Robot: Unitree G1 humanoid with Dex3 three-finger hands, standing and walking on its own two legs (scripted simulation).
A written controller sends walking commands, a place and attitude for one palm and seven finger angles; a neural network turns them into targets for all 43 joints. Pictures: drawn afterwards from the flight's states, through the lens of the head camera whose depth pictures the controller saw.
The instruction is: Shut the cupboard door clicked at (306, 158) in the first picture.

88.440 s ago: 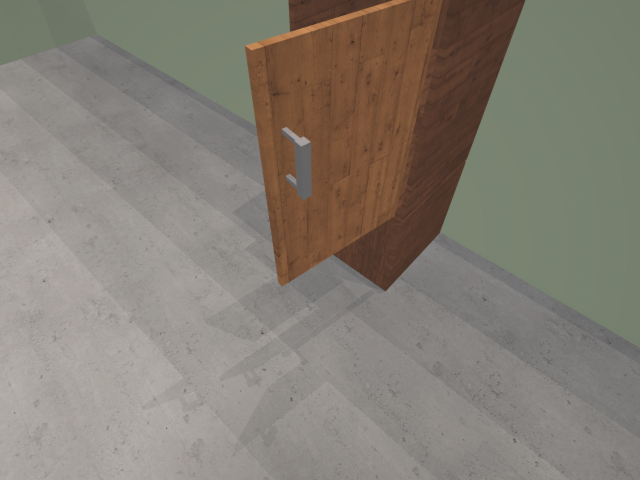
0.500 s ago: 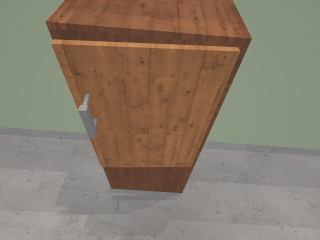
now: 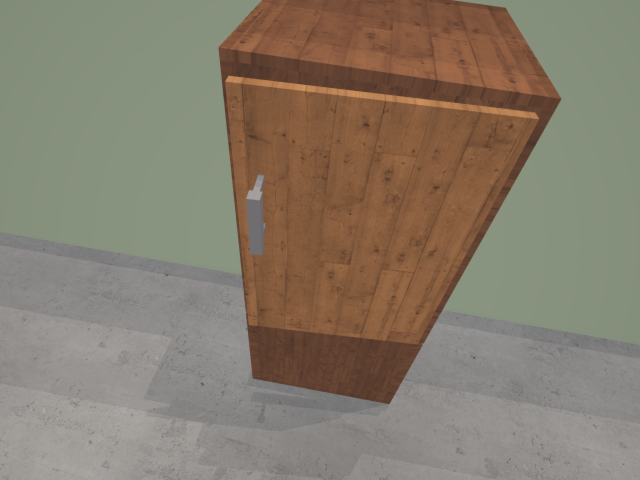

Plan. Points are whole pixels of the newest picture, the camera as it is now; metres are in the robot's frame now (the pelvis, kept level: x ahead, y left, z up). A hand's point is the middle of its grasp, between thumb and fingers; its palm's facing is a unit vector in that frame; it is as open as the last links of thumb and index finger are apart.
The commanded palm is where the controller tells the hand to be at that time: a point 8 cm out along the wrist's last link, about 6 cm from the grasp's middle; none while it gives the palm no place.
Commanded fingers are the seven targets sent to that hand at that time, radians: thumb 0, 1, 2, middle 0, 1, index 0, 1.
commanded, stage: come to a stop and stand still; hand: left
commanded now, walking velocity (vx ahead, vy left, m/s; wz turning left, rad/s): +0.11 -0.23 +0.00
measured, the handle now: (258, 215) +0.48 +0.14 +0.05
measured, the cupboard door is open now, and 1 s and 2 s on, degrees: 4 4 4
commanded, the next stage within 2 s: look again from close up in 0.70 s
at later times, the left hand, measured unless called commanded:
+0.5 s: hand out of the picture +0.00 +0.13 -0.18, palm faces +0.01 -0.98 -0.19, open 7.2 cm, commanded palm none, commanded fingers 0.00 0.90 0.90 -0.20 -0.30 -0.20 -0.30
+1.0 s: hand out of the picture -0.03 +0.14 -0.18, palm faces +0.01 -0.99 -0.16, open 7.4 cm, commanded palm none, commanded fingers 0.00 0.90 0.90 -0.20 -0.30 -0.20 -0.30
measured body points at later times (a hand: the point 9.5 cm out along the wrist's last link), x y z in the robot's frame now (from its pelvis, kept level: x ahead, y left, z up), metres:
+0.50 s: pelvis -0.01 -0.04 +0.00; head -0.01 -0.04 +0.45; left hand +0.00 +0.18 -0.16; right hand -0.07 -0.25 -0.16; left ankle +0.02 +0.10 -0.74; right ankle -0.04 -0.13 -0.74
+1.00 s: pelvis -0.01 -0.01 +0.00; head -0.01 -0.01 +0.45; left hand -0.03 +0.19 -0.17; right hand -0.01 -0.24 -0.16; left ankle +0.01 +0.09 -0.74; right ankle -0.04 -0.13 -0.74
